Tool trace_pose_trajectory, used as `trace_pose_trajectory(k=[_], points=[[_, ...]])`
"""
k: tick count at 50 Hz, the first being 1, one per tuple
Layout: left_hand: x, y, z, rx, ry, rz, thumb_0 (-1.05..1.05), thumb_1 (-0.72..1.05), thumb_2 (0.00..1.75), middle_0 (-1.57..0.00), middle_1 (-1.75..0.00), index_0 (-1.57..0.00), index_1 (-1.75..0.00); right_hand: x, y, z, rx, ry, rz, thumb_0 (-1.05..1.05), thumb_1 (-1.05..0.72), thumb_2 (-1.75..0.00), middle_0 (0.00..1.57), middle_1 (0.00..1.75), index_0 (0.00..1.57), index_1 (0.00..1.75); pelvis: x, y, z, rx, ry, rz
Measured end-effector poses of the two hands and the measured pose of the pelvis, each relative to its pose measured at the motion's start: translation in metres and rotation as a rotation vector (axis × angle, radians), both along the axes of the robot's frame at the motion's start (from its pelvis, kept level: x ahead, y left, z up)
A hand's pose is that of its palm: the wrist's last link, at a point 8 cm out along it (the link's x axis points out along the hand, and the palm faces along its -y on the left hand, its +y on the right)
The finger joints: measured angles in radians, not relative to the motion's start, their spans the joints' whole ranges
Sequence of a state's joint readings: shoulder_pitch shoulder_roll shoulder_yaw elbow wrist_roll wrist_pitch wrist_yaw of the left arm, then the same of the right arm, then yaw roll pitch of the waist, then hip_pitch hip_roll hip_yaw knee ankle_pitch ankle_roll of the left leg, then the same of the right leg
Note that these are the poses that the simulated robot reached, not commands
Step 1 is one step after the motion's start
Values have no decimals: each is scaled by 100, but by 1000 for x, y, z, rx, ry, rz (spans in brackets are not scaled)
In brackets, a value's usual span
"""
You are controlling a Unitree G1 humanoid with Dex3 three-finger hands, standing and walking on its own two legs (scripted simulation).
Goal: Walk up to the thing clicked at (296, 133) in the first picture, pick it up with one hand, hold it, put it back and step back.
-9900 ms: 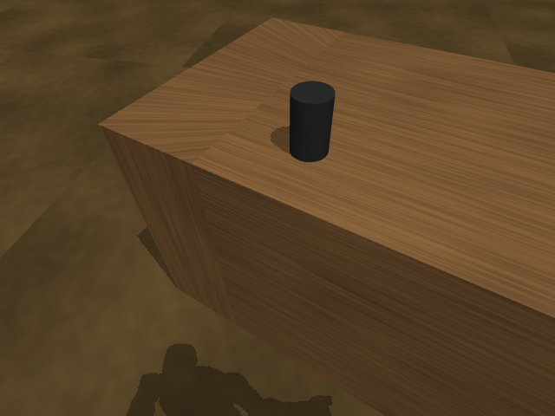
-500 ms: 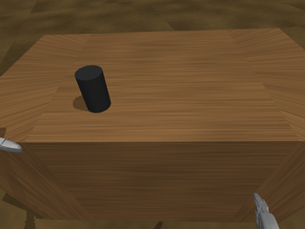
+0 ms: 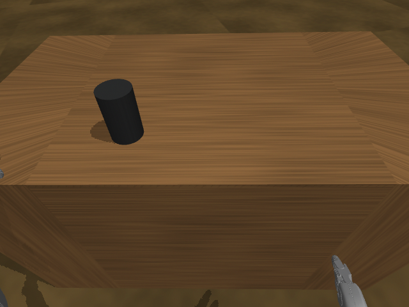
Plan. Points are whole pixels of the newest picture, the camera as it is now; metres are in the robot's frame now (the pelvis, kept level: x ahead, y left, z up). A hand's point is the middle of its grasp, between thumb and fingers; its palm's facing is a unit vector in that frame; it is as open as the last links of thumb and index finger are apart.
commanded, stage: go down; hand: left
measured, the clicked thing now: (121, 113) +0.54 +0.21 +0.10
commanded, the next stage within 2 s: approach in 1.66 s
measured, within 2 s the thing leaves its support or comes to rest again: neither
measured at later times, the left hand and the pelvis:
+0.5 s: hand out of the picture +0.39 +0.38 +0.21, palm faces +0.19 -0.98 -0.01, open 17.8 cm; pelvis +0.02 +0.01 +0.00, yaw -1 degrees
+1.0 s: hand out of the picture +0.41 +0.39 +0.22, palm faces +0.20 -0.98 +0.01, open 17.7 cm; pelvis +0.01 +0.01 +0.00, yaw -1 degrees
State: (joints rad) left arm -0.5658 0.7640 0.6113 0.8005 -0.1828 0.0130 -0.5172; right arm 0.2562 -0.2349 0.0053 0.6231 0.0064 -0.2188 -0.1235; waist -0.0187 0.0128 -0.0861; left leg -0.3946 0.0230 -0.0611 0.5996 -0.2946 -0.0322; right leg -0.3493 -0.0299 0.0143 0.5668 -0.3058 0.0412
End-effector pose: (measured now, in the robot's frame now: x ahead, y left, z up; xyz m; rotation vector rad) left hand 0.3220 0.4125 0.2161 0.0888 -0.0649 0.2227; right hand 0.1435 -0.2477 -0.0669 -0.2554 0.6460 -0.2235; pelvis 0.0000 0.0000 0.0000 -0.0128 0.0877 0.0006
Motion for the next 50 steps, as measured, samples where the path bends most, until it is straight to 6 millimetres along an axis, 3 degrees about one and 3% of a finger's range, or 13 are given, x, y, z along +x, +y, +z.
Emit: trace_pose_trajectory(k=[9, 16, 31, 50], points=[[21, 7, -2, -58, 41, -12, -1, -60, 9, -3, -4, -2, -4, -4, 4, 0, -11, 8, -3, -1, 54, -5, 5, 5, 6, 5, 3, 1, -1, -3, 31, -8], [31, 13, -3, -65, 56, -15, -1, -61, 8, -4, -3, -3, -4, 3, 5, 4, -26, -7, -8, -1, 54, -5, 5, 5, 6, 5, 8, 4, -1, -6, 50, -11], [42, 18, -2, -101, 78, -30, -1, -61, 8, -4, -4, -3, -4, 12, 8, 1, -30, 3, -13, -1, 53, -6, 6, 5, 6, 5, 17, 8, -2, -11, 68, -11], [55, 25, 4, -107, 77, -23, -1, -61, 7, -4, -5, -4, -5, 6, 2, 2, -58, 14, -29, -1, 52, -6, 6, 5, 6, 5, 12, 7, -5, -15, 95, -7]])
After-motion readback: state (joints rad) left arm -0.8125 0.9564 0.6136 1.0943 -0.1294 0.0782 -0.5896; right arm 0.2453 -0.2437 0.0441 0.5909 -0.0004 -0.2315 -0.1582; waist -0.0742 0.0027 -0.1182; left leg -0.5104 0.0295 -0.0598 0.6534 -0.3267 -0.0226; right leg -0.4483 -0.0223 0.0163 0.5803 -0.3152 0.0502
